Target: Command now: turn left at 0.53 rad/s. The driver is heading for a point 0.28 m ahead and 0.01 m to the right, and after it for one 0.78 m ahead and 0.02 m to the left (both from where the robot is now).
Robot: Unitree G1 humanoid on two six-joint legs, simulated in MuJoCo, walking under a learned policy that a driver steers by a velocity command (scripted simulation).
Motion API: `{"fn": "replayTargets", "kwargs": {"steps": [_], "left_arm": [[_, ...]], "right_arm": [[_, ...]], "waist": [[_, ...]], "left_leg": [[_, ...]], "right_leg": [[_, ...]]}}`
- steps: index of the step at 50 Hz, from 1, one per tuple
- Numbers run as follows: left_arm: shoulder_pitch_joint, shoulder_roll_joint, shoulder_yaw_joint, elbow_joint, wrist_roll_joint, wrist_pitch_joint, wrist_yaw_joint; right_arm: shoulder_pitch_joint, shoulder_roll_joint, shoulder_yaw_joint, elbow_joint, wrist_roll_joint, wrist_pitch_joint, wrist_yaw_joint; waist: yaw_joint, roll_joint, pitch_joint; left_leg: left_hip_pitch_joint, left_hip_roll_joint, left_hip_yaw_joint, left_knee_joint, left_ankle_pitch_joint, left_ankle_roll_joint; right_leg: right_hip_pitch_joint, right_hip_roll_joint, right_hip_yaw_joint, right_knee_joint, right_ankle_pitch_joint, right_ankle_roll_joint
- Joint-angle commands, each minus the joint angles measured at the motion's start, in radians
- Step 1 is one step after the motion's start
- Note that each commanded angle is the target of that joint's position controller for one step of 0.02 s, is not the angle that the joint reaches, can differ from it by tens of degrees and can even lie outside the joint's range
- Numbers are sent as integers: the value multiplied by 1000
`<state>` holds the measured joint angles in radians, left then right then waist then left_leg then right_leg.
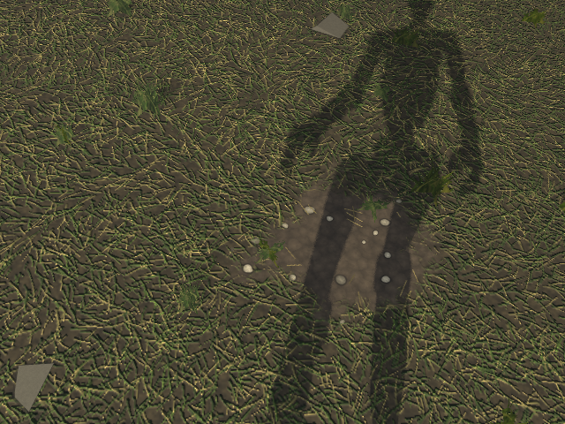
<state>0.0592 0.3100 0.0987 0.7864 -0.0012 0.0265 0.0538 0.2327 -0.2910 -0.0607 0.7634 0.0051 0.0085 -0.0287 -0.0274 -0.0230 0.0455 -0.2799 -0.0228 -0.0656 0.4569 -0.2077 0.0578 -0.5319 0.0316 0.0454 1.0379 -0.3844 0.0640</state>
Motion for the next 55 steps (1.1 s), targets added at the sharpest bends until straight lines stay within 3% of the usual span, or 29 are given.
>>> {"fn": "replayTargets", "kwargs": {"steps": [1,5,9,12,13,14,15,16,17,18,19,20,22,25,28,30,32,33,34,35,36,37,40,43,46,48,52,54,55], "left_arm": [[-44,46,7,-64,-7,-21,0],[-54,55,4,-60,-11,-29,-13],[-24,73,6,-49,-16,-46,-29],[53,83,12,-25,-17,-61,-44],[87,100,19,-11,-13,-63,-45],[106,158,30,-11,4,-58,-41],[73,225,37,-19,28,-48,-37],[59,177,25,-35,42,-52,-39],[12,127,9,-49,32,-55,-36],[-9,102,3,-46,14,-54,-34],[6,85,-5,-38,-5,-55,-31],[35,84,-10,-22,-13,-55,-28],[104,100,-9,5,-10,-56,-23],[144,140,-3,19,-11,-67,-22],[173,176,5,32,-18,-73,-34],[172,185,5,36,-31,-71,-45],[174,147,-10,41,-32,-72,-53],[159,92,-29,37,-21,-79,-58],[118,1,-57,3,0,-93,-68],[75,41,-47,-47,-17,-115,-61],[80,124,-23,-41,-34,-122,-62],[98,134,-18,-28,-43,-126,-70],[86,100,-20,-14,-18,-127,-82],[45,58,-35,-29,-8,-122,-91],[-51,25,-53,-66,-9,-120,-95],[-111,23,-60,-88,-13,-121,-102],[-135,62,-53,-113,-18,-126,-117],[-69,96,-39,-101,-15,-126,-115],[44,127,-20,-70,-15,-123,-107]], "right_arm": [[-4,-175,-48,-71,7,-4,-18],[-24,-197,-58,-90,4,12,-19],[-62,-197,-61,-109,7,24,-10],[-111,-189,-58,-126,22,35,-13],[-115,-174,-54,-133,26,38,-16],[-74,-126,-40,-134,13,38,-16],[-28,-99,-35,-150,13,29,-15],[-18,-185,-57,-137,-7,18,-13],[-11,-226,-75,-115,1,18,-11],[-1,-208,-74,-95,0,24,-12],[-11,-176,-65,-91,-3,29,-13],[-26,-140,-52,-96,-2,28,-7],[-77,-110,-35,-112,9,9,5],[-150,-86,-17,-129,4,-24,14],[-155,-78,-8,-124,10,-49,24],[-103,-90,-12,-102,18,-59,28],[0,-102,-22,-58,21,-60,24],[94,-120,-31,-36,27,-58,16],[201,-193,-47,-24,14,-56,5],[256,-277,-71,-11,5,-60,19],[204,-196,-47,-22,-1,-74,28],[157,-146,-31,-35,-4,-85,32],[94,-111,-16,-48,-4,-89,37],[104,-124,-21,-39,-3,-88,31],[136,-143,-26,-19,1,-87,23],[177,-156,-30,2,6,-89,20],[193,-167,-37,33,18,-82,16],[186,-187,-43,37,13,-71,13],[178,-188,-42,38,9,-61,10]], "waist": [[4,143,-146],[-7,176,-130],[-2,194,-131],[44,189,-142],[56,168,-145],[32,26,-175],[-22,-223,-129],[2,-192,-125],[-10,-122,-104],[-19,-93,-95],[0,-103,-80],[18,-126,-60],[60,-153,-35],[96,-145,-20],[101,-149,-7],[65,-129,-4],[6,-94,-32],[-42,-69,-75],[-82,126,-137],[-99,287,-120],[-74,194,-37],[-47,187,11],[-13,144,53],[-12,117,39],[-35,118,51],[-51,115,66],[-18,113,71],[27,134,6],[90,137,-75]], "left_leg": [[255,222,-268,-91,412,155],[187,208,-324,-95,315,164],[159,196,-401,-73,353,163],[140,153,-428,-20,351,119],[85,114,-409,13,252,79],[-23,37,-312,162,11,25],[-237,-141,-143,323,-400,-35],[-264,-80,-132,561,-464,-82],[-254,-59,-139,657,-396,-96],[-267,-43,-123,673,-316,-109],[-306,-34,-116,671,-246,-118],[-328,-29,-102,653,-203,-124],[-342,-15,-41,549,-166,-127],[-280,34,34,347,-154,-124],[-122,27,81,166,-164,-98],[9,12,106,31,-65,-67],[219,0,110,-66,-1,-33],[369,55,41,-74,-16,-10],[535,250,-235,-133,-124,64],[517,416,-549,-249,-287,198],[457,408,-543,-269,-373,220],[421,354,-456,-282,-373,191],[335,272,-268,-330,-81,148],[289,228,-139,-348,145,150],[209,196,-49,-359,191,135],[191,210,-37,-370,171,133],[310,276,-38,-319,267,108],[366,278,-23,-207,545,86],[358,248,7,-58,724,66]], "right_leg": [[-86,-10,40,-110,38,23],[22,4,46,-262,39,32],[119,19,52,-383,21,18],[254,21,34,-617,153,-11],[350,-17,41,-710,269,-31],[468,-188,184,-732,355,-93],[503,-359,416,-739,582,-252],[435,-452,485,-747,590,-363],[402,-395,393,-738,545,-346],[406,-317,308,-745,364,-291],[427,-275,280,-770,168,-262],[434,-255,273,-800,52,-258],[465,-238,262,-852,-67,-259],[474,-248,237,-871,-22,-261],[393,-252,201,-871,22,-270],[329,-254,191,-853,19,-271],[227,-230,163,-780,33,-237],[140,-193,115,-676,36,-193],[-41,-85,-18,-364,-8,-115],[-227,-23,-55,-139,-177,-93],[-297,-90,6,3,-167,-105],[-318,-120,18,37,-70,-121],[-290,-166,3,-17,118,-108],[-249,-149,-35,-138,253,-60],[-138,-112,-61,-344,397,-37],[-79,-88,-71,-430,456,-43],[-61,-81,-39,-518,418,-98],[51,-41,-71,-518,342,-131],[207,-7,-102,-523,322,-158]]}}
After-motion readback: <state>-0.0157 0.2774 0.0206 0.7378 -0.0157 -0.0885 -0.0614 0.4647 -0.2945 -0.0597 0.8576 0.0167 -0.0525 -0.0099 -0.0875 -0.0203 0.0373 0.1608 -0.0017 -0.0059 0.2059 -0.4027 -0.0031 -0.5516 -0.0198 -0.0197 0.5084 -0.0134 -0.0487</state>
